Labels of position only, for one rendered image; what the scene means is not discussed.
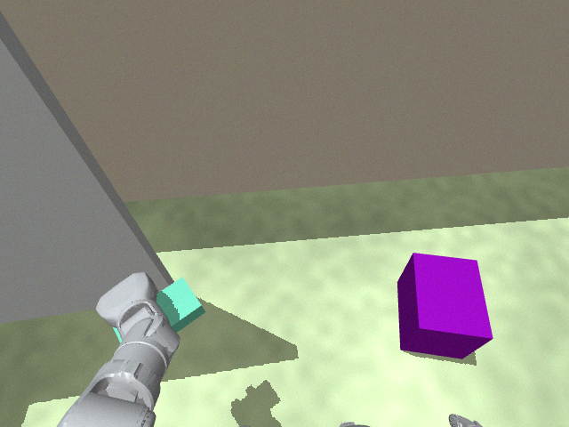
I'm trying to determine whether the left robot hand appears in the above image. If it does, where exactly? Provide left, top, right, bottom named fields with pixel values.
left=96, top=272, right=159, bottom=328

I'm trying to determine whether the left robot arm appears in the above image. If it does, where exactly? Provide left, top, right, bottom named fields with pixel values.
left=57, top=299, right=180, bottom=427

